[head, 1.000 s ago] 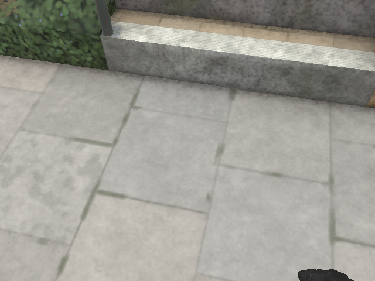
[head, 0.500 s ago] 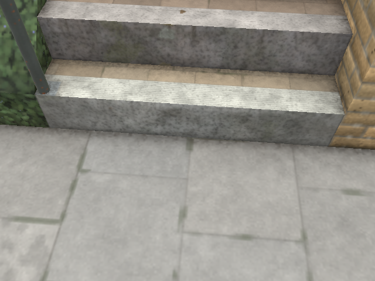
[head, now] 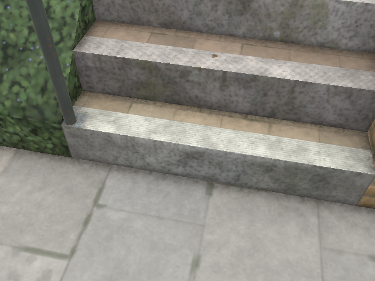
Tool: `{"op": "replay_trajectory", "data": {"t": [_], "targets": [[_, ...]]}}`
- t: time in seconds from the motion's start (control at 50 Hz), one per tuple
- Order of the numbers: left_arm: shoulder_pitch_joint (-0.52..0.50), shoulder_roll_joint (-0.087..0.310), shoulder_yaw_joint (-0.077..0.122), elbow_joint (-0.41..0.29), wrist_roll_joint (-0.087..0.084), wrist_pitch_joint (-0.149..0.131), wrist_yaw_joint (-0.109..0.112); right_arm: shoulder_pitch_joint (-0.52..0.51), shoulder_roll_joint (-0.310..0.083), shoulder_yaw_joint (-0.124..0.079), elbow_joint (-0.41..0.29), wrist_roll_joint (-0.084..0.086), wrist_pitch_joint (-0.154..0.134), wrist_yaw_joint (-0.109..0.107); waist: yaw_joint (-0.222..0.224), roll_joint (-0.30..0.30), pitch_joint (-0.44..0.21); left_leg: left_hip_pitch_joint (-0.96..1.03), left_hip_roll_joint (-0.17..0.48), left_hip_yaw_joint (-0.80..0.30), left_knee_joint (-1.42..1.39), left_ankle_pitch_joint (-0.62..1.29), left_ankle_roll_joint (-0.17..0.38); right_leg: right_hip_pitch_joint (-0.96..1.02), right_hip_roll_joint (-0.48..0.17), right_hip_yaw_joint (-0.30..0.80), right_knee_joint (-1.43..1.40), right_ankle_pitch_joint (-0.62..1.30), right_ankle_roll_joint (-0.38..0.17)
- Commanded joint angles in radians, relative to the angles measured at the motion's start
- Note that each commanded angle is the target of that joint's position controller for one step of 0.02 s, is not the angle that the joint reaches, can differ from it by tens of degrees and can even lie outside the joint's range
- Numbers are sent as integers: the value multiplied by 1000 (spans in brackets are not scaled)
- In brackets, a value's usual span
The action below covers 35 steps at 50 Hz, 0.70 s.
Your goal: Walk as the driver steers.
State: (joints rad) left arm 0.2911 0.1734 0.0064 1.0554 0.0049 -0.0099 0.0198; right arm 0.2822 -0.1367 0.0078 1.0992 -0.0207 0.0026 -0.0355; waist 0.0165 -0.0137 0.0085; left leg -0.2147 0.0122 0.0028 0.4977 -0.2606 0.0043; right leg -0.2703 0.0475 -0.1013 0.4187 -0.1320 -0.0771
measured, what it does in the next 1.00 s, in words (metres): walks ahead: left foot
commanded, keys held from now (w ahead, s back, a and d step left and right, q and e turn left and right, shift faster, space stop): no key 0.12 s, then w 0.88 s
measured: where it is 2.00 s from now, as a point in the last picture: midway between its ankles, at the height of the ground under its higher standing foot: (202, 233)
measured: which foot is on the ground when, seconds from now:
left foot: down 0.00-0.42, up 0.44-0.86, down 0.88-1.00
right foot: down 0.00-0.88, up 0.90-1.00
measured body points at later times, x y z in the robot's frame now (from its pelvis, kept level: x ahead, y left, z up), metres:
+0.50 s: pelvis +0.08 -0.02 +0.00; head +0.08 -0.04 +0.45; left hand +0.07 +0.22 -0.14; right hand +0.06 -0.25 -0.16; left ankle +0.02 +0.11 -0.70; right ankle +0.07 -0.09 -0.74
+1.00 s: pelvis +0.34 +0.01 -0.01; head +0.37 +0.02 +0.44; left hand +0.31 +0.25 -0.16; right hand +0.44 -0.24 -0.14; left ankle +0.41 +0.07 -0.74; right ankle +0.19 -0.09 -0.64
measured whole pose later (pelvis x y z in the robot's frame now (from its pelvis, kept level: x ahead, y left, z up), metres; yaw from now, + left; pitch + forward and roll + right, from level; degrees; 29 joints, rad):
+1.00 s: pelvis +0.34 +0.01 -0.01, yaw -1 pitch +0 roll +1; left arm 0.37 0.17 0.04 1.07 0.01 -0.09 0.00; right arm 0.14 -0.21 -0.06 0.98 -0.02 -0.08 0.01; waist 0.02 -0.02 0.07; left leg -0.34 -0.07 0.13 0.51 -0.17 0.12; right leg -0.27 0.00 0.00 1.17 -0.34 -0.10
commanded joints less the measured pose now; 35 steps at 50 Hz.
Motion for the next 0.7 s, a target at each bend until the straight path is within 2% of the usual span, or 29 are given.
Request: {"op": "replay_trajectory", "data": {"t": [0.02,0.06,0.12,0.16,0.2,0.22,0.24,0.26,0.28,0.32,0.36,0.4,0.42,0.44,0.46,0.48,0.5,0.52,0.56,0.6,0.64,0.7], "targets": [[78,49,8,-2,3,0,-1,40,-80,-6,-4,15,-27,-2,25,120,80,-163,108,-146,-249,-134,49,118,-107,145,-78,-72,24],[84,64,10,10,9,-4,-1,47,-81,-8,-1,19,-31,-6,22,81,70,-125,89,-120,-230,-75,42,116,-123,160,-86,-67,20],[74,51,5,24,5,-8,4,84,-66,-7,10,15,-28,-5,3,30,72,-63,79,-101,-199,-13,51,68,-131,169,-107,-87,20],[74,59,9,28,5,-6,5,123,-82,-16,17,10,-23,-3,-9,26,63,-61,55,-95,-189,-201,70,40,-101,154,-88,-269,11],[64,71,19,16,10,1,0,136,-109,-30,3,5,-15,2,-19,38,115,-100,61,-133,-201,-437,109,-49,-75,143,-48,-476,-10],[50,55,17,6,12,1,-5,149,-113,-34,0,6,-15,4,-29,57,142,-97,86,-176,-227,-490,128,-94,-64,136,-14,-484,-12],[26,34,15,-7,15,-4,-10,174,-119,-40,3,7,-16,5,-44,91,150,-58,129,-243,-272,-513,149,-143,-44,110,51,-426,-4],[1,11,12,-20,21,-11,-16,197,-141,-51,10,6,-20,4,-57,150,144,-6,198,-332,-339,-524,180,-180,-13,50,159,-303,8],[-8,11,13,-30,32,-19,-22,186,-164,-64,10,3,-24,2,-54,178,143,12,265,-391,-374,-494,212,-202,-33,37,254,-218,7],[-10,47,27,-49,29,-36,-31,159,-163,-71,0,2,-35,4,-32,132,124,30,282,-381,-382,-419,221,-222,-64,61,308,-252,1],[24,30,28,-51,21,-49,-36,112,-164,-77,-11,7,-43,8,5,131,137,-33,240,-295,-339,-374,197,-114,-60,43,200,-265,-8],[151,9,32,0,12,-58,-29,71,-149,-79,-23,12,-46,12,60,83,139,-184,152,-189,-227,-344,164,151,2,-5,38,-211,-7],[248,33,42,30,15,-65,-21,55,-126,-75,-36,6,-53,13,91,15,125,-289,103,-126,-92,-296,143,299,-50,81,-26,-239,-12],[363,132,66,46,23,-72,-8,32,-41,-52,-74,17,-64,26,126,-234,86,-467,-28,31,235,-233,92,431,-281,467,-222,-510,-75],[427,179,78,68,17,-64,-10,-9,-86,-62,-110,-11,-70,35,130,-272,112,-589,-53,65,447,-280,95,413,-431,715,-315,-601,-149],[333,133,65,42,22,-61,-9,-44,-122,-72,-119,-30,-71,46,73,-113,156,-589,14,2,558,-198,107,319,-422,680,-302,-580,-158],[251,119,60,12,21,-66,-12,-46,-100,-68,-117,-22,-75,56,34,-50,161,-564,40,-16,574,-109,108,257,-383,594,-307,-502,-140],[202,112,57,-7,17,-74,-13,-36,-86,-65,-110,-15,-80,63,8,-30,145,-529,59,-19,562,-36,99,238,-344,511,-322,-398,-119],[196,79,44,-5,10,-90,-7,-33,-91,-69,-103,-19,-74,72,-9,-33,116,-498,64,8,534,46,73,250,-283,373,-327,-167,-95],[250,66,35,21,9,-97,-3,-65,-89,-70,-114,-16,-62,73,-8,-48,99,-522,56,36,516,87,56,291,-257,287,-298,61,-92],[286,64,30,35,9,-100,-2,-149,-79,-65,-148,-14,-54,71,4,-54,100,-547,49,61,466,118,41,303,-245,234,-282,220,-97],[291,70,25,39,11,-105,-1,-295,-67,-51,-208,-4,-52,71,23,-73,124,-492,26,98,287,182,33,261,-220,175,-284,326,-97]]}}
Velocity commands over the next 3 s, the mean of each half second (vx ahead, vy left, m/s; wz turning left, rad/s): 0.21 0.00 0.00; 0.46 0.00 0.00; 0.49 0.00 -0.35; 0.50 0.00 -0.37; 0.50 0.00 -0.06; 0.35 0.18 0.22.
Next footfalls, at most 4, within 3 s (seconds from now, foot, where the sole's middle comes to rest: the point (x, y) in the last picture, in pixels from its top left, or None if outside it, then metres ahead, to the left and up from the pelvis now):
0.88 left None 0.45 0.07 -0.77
1.44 right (218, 240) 0.70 -0.09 -0.77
1.90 left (190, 209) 0.84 0.02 -0.77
2.56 right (318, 152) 0.98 -0.48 -0.56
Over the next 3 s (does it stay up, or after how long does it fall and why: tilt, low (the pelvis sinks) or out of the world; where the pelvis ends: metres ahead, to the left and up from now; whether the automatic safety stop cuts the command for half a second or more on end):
stays up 0.94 -0.39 0.19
